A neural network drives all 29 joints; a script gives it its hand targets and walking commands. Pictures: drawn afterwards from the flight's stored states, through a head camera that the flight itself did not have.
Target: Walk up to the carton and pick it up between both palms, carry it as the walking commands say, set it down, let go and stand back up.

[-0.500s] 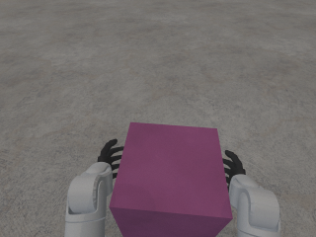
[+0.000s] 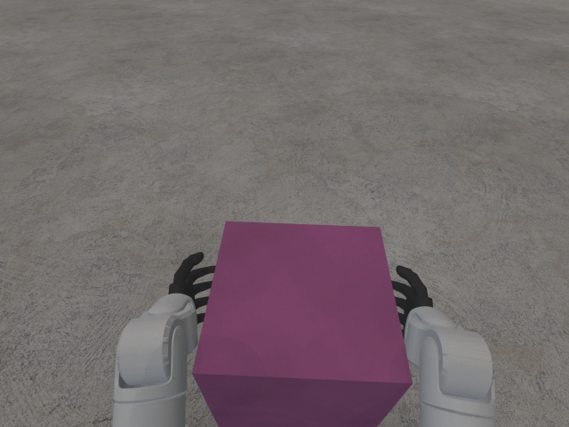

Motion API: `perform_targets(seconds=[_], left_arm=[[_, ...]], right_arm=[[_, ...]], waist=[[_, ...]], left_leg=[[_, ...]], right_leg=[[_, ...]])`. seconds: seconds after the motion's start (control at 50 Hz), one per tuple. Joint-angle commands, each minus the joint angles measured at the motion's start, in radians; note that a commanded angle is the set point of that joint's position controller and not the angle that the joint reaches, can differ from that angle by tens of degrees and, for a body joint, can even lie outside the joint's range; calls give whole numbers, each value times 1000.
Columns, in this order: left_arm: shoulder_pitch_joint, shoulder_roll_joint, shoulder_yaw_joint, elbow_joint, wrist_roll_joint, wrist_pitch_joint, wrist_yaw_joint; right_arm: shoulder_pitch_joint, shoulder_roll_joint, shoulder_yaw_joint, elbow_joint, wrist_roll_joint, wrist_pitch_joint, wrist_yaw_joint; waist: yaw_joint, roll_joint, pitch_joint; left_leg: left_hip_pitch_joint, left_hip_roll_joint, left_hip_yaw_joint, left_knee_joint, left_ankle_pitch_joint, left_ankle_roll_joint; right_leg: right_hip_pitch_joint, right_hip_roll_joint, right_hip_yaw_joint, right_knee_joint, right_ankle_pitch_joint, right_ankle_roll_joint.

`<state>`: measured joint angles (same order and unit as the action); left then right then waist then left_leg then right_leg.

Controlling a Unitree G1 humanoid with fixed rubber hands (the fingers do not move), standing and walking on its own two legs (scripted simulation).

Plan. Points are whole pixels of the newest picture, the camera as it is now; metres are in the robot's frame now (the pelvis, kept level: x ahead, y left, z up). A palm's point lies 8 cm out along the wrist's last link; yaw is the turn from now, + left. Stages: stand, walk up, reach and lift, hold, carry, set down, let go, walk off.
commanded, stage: carry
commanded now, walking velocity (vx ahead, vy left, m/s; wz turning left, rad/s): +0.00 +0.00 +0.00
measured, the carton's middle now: (297, 335) +0.27 +0.00 +0.02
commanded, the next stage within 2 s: none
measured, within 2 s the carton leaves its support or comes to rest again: neither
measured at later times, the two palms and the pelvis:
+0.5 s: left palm (162, 293) +0.28 +0.18 +0.09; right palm (390, 307) +0.28 -0.12 +0.08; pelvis +0.02 +0.03 +0.00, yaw +0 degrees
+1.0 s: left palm (162, 270) +0.32 +0.19 +0.10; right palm (377, 286) +0.31 -0.11 +0.09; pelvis +0.06 +0.04 +0.00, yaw +1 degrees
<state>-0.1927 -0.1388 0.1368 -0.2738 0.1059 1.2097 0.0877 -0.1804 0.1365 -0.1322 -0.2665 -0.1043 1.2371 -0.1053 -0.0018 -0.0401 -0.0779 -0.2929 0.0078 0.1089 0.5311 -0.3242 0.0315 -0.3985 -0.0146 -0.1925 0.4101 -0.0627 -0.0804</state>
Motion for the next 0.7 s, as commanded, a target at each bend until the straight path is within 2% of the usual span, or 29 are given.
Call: perform_targets(seconds=[0.0,0.02,0.04,0.06,0.08,0.1,0.12,0.14,0.16,0.18,0.2,0.22,0.26,0.28,0.3,0.32,0.34,0.36,0.4,0.42,0.46,0.48,0.5,0.54,0.56,0.6,0.62,0.64,0.68], left_arm=[[-530,-928,-709,-84,-389,2,-252],[-576,-936,-721,-105,-395,0,-247],[-532,-942,-725,-101,-390,-3,-243],[-528,-926,-724,-107,-387,-3,-238],[-532,-928,-720,-108,-388,-1,-242],[-482,-934,-715,-82,-386,-3,-241],[-500,-928,-714,-91,-386,1,-241],[-490,-921,-701,-87,-381,3,-241],[-539,-934,-717,-98,-396,4,-248],[-521,-930,-709,-86,-393,2,-251],[-518,-945,-708,-66,-394,1,-253],[-504,-948,-703,-61,-384,1,-250],[-536,-944,-699,-87,-390,-4,-246],[-510,-941,-699,-75,-382,0,-248],[-466,-936,-697,-56,-379,1,-248],[-473,-924,-704,-76,-382,-4,-247],[-489,-928,-705,-70,-384,-1,-249],[-510,-924,-718,-90,-385,-5,-244],[-521,-937,-721,-89,-397,0,-245],[-517,-927,-718,-86,-401,3,-250],[-488,-916,-718,-90,-406,-1,-253],[-557,-935,-735,-121,-429,-4,-259],[-521,-923,-724,-97,-416,-7,-259],[-511,-924,-725,-81,-413,4,-257],[-483,-933,-719,-58,-409,1,-260],[-535,-942,-742,-100,-419,-4,-256],[-570,-940,-743,-126,-430,-3,-255],[-496,-929,-720,-88,-407,2,-253],[-489,-933,-722,-72,-402,7,-254]], right_arm=[[-679,908,720,-168,449,-53,283],[-685,930,718,-151,455,-54,283],[-715,922,725,-204,463,-62,281],[-665,921,731,-180,460,-54,281],[-677,909,724,-184,452,-55,280],[-664,908,735,-203,461,-49,285],[-655,898,724,-187,458,-39,291],[-647,907,721,-170,456,-37,293],[-657,907,720,-190,449,-43,289],[-631,895,717,-180,439,-45,285],[-681,903,728,-200,449,-49,281],[-671,904,736,-196,453,-47,283],[-708,935,743,-182,470,-46,282],[-680,928,743,-183,462,-46,284],[-663,907,743,-196,456,-47,283],[-635,913,746,-179,454,-49,284],[-657,905,737,-184,451,-50,282],[-673,903,728,-178,456,-50,288],[-658,898,716,-184,451,-48,286],[-625,896,708,-148,438,-44,285],[-637,893,710,-167,444,-44,282],[-663,900,710,-186,441,-53,279],[-659,897,723,-186,447,-52,279],[-591,869,690,-138,420,-42,279],[-669,875,708,-194,440,-53,281],[-655,888,705,-182,446,-51,285],[-622,894,692,-155,435,-47,282],[-641,871,705,-207,440,-45,280],[-609,870,693,-177,433,-37,283]], waist=[[-4,-44,-287],[-9,21,-295],[-3,80,-317],[3,70,-310],[8,118,-327],[11,47,-320],[14,65,-284],[11,6,-270],[8,-15,-256],[3,-77,-261],[4,-45,-312],[5,-55,-314],[0,-30,-325],[4,-6,-316],[4,3,-351],[2,-5,-338],[1,48,-315],[3,54,-298],[1,79,-316],[-2,38,-320],[-3,24,-303],[-9,21,-344],[-7,2,-364],[-6,67,-298],[-6,39,-327],[-8,85,-344],[-6,58,-336],[-9,22,-349],[-7,52,-320]], left_leg=[[50,-19,-13,-53,-142,34],[57,8,-65,-112,-146,43],[35,43,-114,-146,-121,48],[7,97,-172,-195,-173,51],[-49,130,-205,-227,-196,55],[-101,135,-193,-202,-139,49],[-119,104,-147,-190,-204,39],[-124,79,-113,-151,-228,34],[-107,55,-97,-103,-158,25],[-75,23,-57,-47,-120,14],[-26,24,-76,-25,-66,20],[2,18,-69,-19,-64,25],[7,26,-95,-50,-41,34],[9,43,-111,-62,-14,38],[8,58,-127,-85,-23,42],[-10,72,-139,-106,-58,41],[-21,81,-157,-137,-75,44],[-55,84,-149,-151,-73,39],[-33,106,-167,-163,6,37],[-36,112,-171,-148,4,36],[-45,105,-167,-151,9,36],[-34,118,-191,-155,47,31],[0,125,-185,-130,111,33],[-28,104,-165,-153,131,17],[-17,126,-196,-158,119,21],[6,130,-192,-155,243,8],[-10,131,-197,-151,259,2],[54,141,-195,-135,365,-1],[25,138,-197,-135,343,2]], right_leg=[[121,-199,207,-231,-509,121],[125,-178,174,-178,-476,112],[161,-154,141,-105,-369,96],[171,-138,127,-55,-317,95],[241,-130,130,-5,-247,85],[293,-129,135,10,-165,72],[248,-145,161,-30,-259,62],[239,-163,194,-79,-364,54],[212,-214,248,-147,-409,53],[171,-244,277,-194,-510,52],[178,-266,279,-200,-490,42],[145,-266,278,-210,-507,44],[146,-237,235,-176,-471,44],[165,-237,223,-171,-382,61],[181,-224,210,-128,-349,47],[193,-209,186,-111,-347,57],[190,-205,193,-95,-310,54],[203,-194,172,-76,-283,50],[227,-174,153,-29,-160,53],[238,-178,168,-31,-158,47],[233,-174,173,-25,-147,43],[264,-170,163,-6,-121,44],[265,-174,170,0,-74,38],[224,-168,153,10,-78,52],[254,-159,148,21,-74,53],[255,-162,153,44,-24,54],[264,-166,147,42,-25,61],[260,-160,152,56,12,51],[248,-166,152,52,-34,52]])
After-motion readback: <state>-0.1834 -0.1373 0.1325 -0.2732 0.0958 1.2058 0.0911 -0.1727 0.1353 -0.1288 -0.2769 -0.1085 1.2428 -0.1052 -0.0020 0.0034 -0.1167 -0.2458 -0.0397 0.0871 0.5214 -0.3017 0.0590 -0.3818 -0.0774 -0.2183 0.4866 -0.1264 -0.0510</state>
